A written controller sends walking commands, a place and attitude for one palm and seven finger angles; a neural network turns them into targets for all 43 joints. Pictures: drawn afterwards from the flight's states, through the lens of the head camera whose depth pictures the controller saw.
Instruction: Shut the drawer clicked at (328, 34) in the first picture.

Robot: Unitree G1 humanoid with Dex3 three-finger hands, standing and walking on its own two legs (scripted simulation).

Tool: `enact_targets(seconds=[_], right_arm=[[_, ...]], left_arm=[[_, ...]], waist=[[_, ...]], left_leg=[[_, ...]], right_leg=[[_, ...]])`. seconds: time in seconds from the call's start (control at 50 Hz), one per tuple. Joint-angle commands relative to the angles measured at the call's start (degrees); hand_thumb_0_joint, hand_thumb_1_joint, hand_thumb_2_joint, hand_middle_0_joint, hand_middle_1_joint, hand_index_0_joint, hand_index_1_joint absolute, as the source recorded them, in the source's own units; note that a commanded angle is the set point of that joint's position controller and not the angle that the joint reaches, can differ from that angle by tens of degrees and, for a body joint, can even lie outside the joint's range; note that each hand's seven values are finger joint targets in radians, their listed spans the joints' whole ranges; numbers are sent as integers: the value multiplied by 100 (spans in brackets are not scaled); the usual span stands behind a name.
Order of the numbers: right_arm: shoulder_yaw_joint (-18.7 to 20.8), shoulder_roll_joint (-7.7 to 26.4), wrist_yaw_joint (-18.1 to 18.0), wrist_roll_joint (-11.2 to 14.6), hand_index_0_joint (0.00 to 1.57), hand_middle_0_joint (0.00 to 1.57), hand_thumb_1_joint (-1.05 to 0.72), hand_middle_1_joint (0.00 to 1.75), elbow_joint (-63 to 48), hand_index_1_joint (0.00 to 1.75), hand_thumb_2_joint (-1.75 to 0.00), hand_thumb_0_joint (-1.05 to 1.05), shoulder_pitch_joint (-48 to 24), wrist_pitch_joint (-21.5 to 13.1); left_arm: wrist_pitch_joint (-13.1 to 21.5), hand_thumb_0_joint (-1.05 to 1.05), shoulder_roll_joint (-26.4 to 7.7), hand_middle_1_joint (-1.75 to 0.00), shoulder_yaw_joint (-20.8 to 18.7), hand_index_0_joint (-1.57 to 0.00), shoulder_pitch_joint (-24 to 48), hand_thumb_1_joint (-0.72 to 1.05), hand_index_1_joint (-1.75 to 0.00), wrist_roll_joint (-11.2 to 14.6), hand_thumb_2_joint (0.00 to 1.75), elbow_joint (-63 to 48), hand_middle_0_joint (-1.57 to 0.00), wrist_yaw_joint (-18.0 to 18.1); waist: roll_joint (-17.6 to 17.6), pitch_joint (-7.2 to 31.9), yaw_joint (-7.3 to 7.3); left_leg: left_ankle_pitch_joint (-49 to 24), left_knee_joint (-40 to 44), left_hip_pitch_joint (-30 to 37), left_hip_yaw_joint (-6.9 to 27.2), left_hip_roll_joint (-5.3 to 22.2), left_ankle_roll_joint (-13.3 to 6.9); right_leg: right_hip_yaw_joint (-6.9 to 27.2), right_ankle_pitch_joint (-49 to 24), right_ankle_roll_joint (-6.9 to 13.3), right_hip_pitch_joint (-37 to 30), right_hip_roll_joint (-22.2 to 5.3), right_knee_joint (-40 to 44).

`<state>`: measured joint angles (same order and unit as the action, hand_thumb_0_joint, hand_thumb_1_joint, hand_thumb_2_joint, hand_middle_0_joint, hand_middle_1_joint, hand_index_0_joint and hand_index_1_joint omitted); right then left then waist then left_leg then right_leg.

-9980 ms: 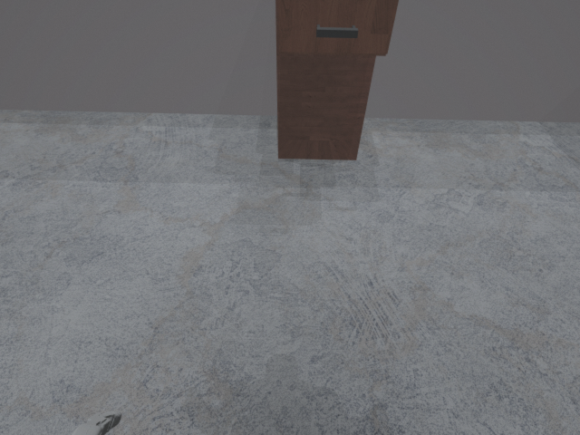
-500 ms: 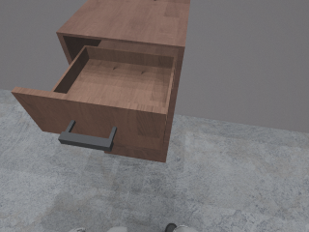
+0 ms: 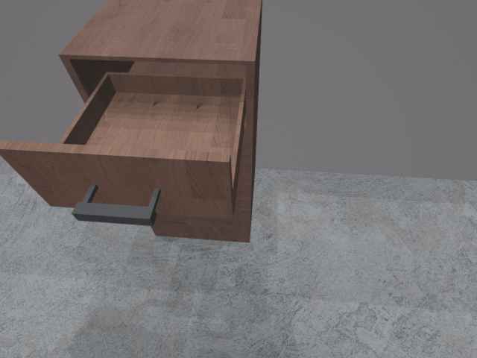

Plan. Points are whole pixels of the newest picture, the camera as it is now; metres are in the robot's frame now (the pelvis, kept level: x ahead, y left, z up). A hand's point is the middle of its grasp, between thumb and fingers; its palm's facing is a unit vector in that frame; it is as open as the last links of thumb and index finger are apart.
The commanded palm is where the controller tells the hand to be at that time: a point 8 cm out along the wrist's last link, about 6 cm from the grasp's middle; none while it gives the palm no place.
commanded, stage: look again from close up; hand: left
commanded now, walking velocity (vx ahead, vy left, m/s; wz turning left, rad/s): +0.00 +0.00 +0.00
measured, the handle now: (119, 202) +0.37 +0.23 +0.04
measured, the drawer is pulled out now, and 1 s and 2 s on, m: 0.29 0.29 0.29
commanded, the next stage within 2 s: shuffle to correct the standing spot in 0.46 s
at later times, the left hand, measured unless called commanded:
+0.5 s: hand out of the picture +0.00 +0.14 -0.16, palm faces +0.04 -0.98 -0.22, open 7.3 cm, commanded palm none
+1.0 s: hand out of the picture +0.01 +0.17 -0.16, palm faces +0.03 -0.97 -0.23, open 7.4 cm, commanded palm none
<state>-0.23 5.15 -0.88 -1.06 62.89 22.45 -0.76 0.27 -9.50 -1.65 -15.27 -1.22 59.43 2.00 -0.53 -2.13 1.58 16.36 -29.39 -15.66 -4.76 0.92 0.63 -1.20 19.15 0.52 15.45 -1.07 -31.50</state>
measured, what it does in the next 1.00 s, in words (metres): lifts its left foot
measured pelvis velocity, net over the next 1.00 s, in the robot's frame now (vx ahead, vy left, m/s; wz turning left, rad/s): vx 0.03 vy -0.01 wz -0.05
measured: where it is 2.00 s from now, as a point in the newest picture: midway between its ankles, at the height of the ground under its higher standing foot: outside the picture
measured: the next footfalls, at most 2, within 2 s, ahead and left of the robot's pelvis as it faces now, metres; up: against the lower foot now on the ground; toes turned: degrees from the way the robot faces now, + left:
left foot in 1.06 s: +0.12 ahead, +0.13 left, +0.00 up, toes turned +0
right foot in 1.54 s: +0.05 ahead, -0.05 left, +0.00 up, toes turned -2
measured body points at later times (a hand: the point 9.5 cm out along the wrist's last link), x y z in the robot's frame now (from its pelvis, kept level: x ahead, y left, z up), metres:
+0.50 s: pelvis +0.02 -0.04 +0.01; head +0.02 -0.05 +0.46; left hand +0.00 +0.19 -0.14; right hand +0.04 -0.26 -0.16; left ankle +0.01 +0.07 -0.73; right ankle -0.02 -0.09 -0.73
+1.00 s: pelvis +0.03 -0.01 +0.01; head +0.03 -0.02 +0.46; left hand +0.01 +0.22 -0.15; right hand +0.05 -0.24 -0.15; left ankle +0.06 +0.12 -0.72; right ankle -0.02 -0.09 -0.73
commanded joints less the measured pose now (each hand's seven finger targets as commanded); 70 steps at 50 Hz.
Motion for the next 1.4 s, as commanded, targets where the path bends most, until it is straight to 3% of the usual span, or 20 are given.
enact_targets(seconds=[0.0, 0.02, 0.04, 0.06, 0.08, 0.1, 0.14, 0.18, 0.22, 0.34, 0.46, 0.62, 0.72, 0.86, 1.0, 1.06, 1.12, 1.18, 1.3, 1.38], right_arm=[[123, 385, 140, -64, 20, 20, -90, 30, -660, 30, -90, 0, -117, 21], [107, 332, 151, -30, 20, 20, -90, 30, -532, 30, -90, 0, -24, -19], [89, 388, 113, 16, 20, 20, -90, 30, -521, 30, -90, 0, -59, -46], [102, 514, 65, 39, 20, 20, -90, 30, -537, 30, -90, 0, -155, -39], [102, 504, 25, 54, 20, 20, -90, 30, -531, 30, -90, 0, -187, -24], [78, 399, 11, 51, 20, 20, -90, 30, -482, 30, -90, 0, -199, -3], [48, 356, -5, 14, 20, 20, -90, 30, -266, 30, -90, 0, -2, 17], [68, 616, -20, -30, 20, 20, -90, 30, -266, 30, -90, 0, 5, 3], [67, 761, -35, -51, 20, 20, -90, 30, -297, 30, -90, 0, -195, -4], [10, 765, -74, 1, 20, 20, -90, 30, -263, 30, -90, 0, -369, -48], [-12, 849, -101, 30, 20, 20, -90, 30, -108, 30, -90, 0, -419, -98], [-8, 870, -120, 43, 20, 20, -90, 30, 28, 30, -90, 0, -460, -13], [44, 787, -111, 45, 20, 20, -90, 30, -45, 30, -90, 0, -449, 78], [154, 776, -56, 41, 20, 20, -90, 30, -377, 30, -90, 0, -647, 96], [219, 833, 21, 20, 20, 20, -90, 30, -472, 30, -90, 0, -308, 84], [285, 1199, -8, -55, 20, 20, -90, 30, -612, 30, -90, 0, -192, 110], [263, 1239, -2, -99, 20, 20, -90, 30, -648, 30, -90, 0, -96, 95], [288, 1410, -76, -60, 20, 20, -90, 30, -688, 30, -90, 0, -212, -72], [202, 1126, -166, -63, 20, 20, -90, 30, -459, 30, -90, 0, -315, -100], [271, 1282, -172, -97, 20, 20, -90, 30, -325, 30, -90, 0, -203, -29]], left_arm=[[356, 0, -723, -30, 74, -20, -512, 90, -30, 6, 90, -132, -20, 56], [385, 0, -691, -30, 5, -20, -425, 90, -30, -13, 90, -156, -20, 90], [427, 0, -673, -30, -69, -20, -487, 90, -30, 13, 90, -109, -20, 126], [407, 0, -535, -30, -23, -20, -443, 90, -30, 30, 90, -86, -20, 149], [356, 0, -471, -30, 3, -20, -269, 90, -30, 30, 90, -114, -20, 161], [286, 0, -421, -30, 3, -20, -101, 90, -30, 36, 90, -172, -20, 150], [181, 0, -483, -30, 42, -20, 6, 90, -30, 58, 90, -159, -20, 115], [100, 0, -332, -30, 68, -20, -90, 90, -30, 69, 90, -162, -20, 85], [87, 0, -279, -30, 88, -20, -309, 90, -30, 32, 90, -105, -20, 83], [204, 0, -390, -30, 143, -20, -507, 90, -30, 59, 90, 46, -20, 31], [256, 0, -481, -30, 151, -20, -602, 90, -30, 71, 90, 152, -20, 47], [237, 0, -623, -30, 94, -20, -875, 90, -30, 59, 90, 303, -20, 95], [199, 0, -731, -30, -8, -20, -1057, 90, -30, 38, 90, 307, -20, 146], [173, 0, -823, -30, -134, -20, -992, 90, -30, -25, 90, 102, -20, 156], [44, 0, -943, -30, -229, -20, -557, 90, -30, -31, 90, -153, -20, 81], [-44, 0, -783, -30, -249, -20, -638, 90, -30, -50, 90, -274, -20, 80], [-139, 0, -427, -30, -164, -20, -600, 90, -30, -84, 90, -303, -20, 62], [-56, 0, -508, -30, -110, -20, -388, 90, -30, -38, 90, -345, -20, -10], [-111, 0, -273, -30, -50, -20, -301, 90, -30, 0, 90, -247, -20, -85], [-181, 0, -256, -30, -63, -20, -110, 90, -30, -6, 90, -365, -20, -108]], waist=[[138, 191, -4], [18, 753, 37], [-1135, 1032, -54], [-1259, 1061, -76], [-1180, 920, -31], [-486, 621, 5], [-37, -54, 112], [630, -650, 25], [868, -801, -127], [-73, -268, -108], [-90, 225, -101], [-93, -98, -207], [-330, -190, -314], [-357, -180, -378], [-393, -251, -166], [325, -421, -201], [952, -590, -165], [574, -131, -142], [225, 351, -90], [577, 401, 16]], left_leg=[[908, -1859, -752, 177, 191, -22], [765, -1856, -744, 150, 72, -24], [919, -1946, -980, 181, 148, -74], [905, -1920, -922, 222, 207, -86], [874, -1583, -599, 247, 242, -71], [522, -1037, -145, 148, 176, -52], [-68, -59, 664, 112, 90, -36], [-57, 587, 339, 702, 538, -264], [233, 953, -237, 1046, 769, -463], [-571, 691, 441, 602, 460, -300], [-1129, 667, 767, 512, 496, -250], [-482, 517, 377, 207, 335, -130], [246, 65, -223, 3, 176, -27], [584, -570, -709, 213, 146, 25], [-505, 302, 493, 77, 14, -10], [-638, 319, 331, 737, 599, -392], [697, 1399, -105, 1695, 1079, -731], [373, 1967, 345, 2450, 1589, -1088], [-1683, 1512, 656, 1675, 1679, -1180], [-1673, 1379, 670, 1492, 1618, -1130]], right_leg=[[1403, -1194, 815, -229, -1487, 1716], [991, -3180, 830, -1030, -1099, 1116], [1043, -4354, 897, -1607, -1188, 754], [968, -4595, 980, -1638, -1247, 703], [901, -4162, 1028, -1298, -1234, 761], [721, -3455, 967, -784, -1062, 824], [654, -1251, 678, 279, -792, 863], [578, 213, 412, 646, -320, 819], [368, 40, 309, 159, -151, 802], [758, -959, 303, -164, -499, 1219], [715, -2331, 259, -659, -578, 1073], [1106, -3101, 216, -946, -848, 1191], [1695, -3765, 434, -1286, -1308, 1257], [2110, -3696, 1203, -1221, -1656, 1188], [1213, -1517, 616, 75, -1069, 724], [737, 138, 403, 564, -510, 274], [-78, 933, 190, 679, -15, -654], [171, 1074, 164, 919, -138, -1892], [157, 727, 2, 840, -212, -1875], [15, 849, 1, 709, -117, -1438]])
